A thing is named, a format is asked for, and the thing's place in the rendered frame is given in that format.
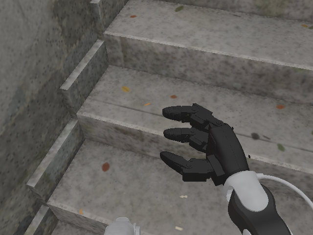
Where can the right robot hand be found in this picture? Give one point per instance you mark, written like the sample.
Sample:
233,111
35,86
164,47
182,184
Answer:
224,154

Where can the robot right forearm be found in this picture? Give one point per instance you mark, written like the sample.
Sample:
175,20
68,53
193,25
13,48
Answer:
252,206

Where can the left robot thigh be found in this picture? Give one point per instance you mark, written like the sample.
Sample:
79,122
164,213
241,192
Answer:
123,228

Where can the robot left shin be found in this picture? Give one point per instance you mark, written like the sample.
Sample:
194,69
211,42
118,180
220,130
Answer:
121,219

